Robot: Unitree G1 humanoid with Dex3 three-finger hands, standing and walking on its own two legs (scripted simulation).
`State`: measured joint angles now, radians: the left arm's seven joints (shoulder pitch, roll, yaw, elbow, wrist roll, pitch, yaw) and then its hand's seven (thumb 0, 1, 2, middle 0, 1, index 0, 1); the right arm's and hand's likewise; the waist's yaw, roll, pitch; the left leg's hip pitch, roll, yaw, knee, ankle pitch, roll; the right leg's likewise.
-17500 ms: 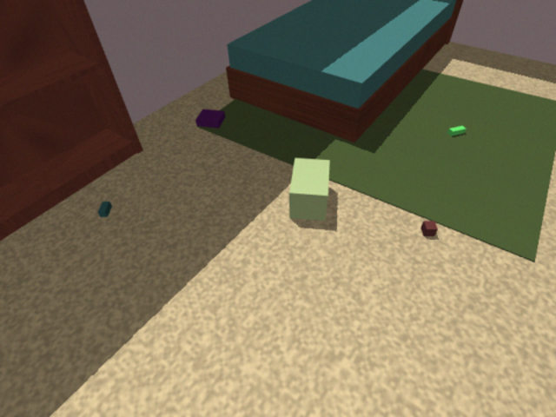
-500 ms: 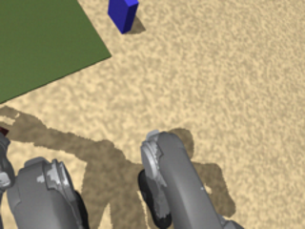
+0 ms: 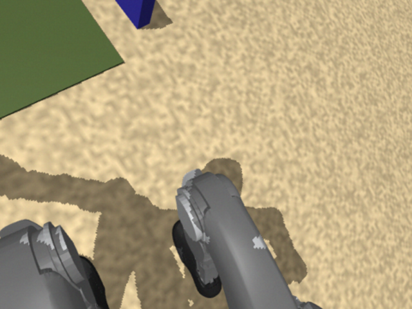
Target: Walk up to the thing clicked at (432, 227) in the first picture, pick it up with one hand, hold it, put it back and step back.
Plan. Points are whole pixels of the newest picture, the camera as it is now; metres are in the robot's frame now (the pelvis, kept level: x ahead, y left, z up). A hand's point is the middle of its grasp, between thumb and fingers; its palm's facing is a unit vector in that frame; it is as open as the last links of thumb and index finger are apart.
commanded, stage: close in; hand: left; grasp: from above
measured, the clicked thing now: out of the picture +0.41 +0.36 -0.29
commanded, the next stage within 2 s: rest palm in 0.30 s
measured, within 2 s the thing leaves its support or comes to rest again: neither
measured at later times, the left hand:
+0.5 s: hand out of the picture +0.40 +0.36 -0.23, palm faces -0.20 -0.36 -0.91, open 13.8 cm
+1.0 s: hand out of the picture +0.41 +0.36 -0.24, palm faces -0.22 -0.35 -0.91, open 14.2 cm
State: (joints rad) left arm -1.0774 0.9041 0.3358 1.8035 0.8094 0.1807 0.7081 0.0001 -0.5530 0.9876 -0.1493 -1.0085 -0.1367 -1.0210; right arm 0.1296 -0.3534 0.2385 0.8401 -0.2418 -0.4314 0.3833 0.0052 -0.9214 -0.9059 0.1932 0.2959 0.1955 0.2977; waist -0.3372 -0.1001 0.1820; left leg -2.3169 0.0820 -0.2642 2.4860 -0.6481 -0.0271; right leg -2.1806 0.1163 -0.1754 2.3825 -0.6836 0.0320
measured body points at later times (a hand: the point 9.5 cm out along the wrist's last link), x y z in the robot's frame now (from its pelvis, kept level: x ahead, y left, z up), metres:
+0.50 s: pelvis +0.00 +0.00 +0.00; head +0.26 +0.11 +0.35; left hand +0.41 +0.37 -0.18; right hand +0.03 -0.24 -0.06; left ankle +0.08 +0.14 -0.28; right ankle +0.11 -0.11 -0.28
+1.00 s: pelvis +0.00 +0.01 +0.00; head +0.27 +0.12 +0.34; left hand +0.42 +0.37 -0.19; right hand +0.03 -0.23 -0.05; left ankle +0.08 +0.14 -0.28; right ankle +0.11 -0.11 -0.28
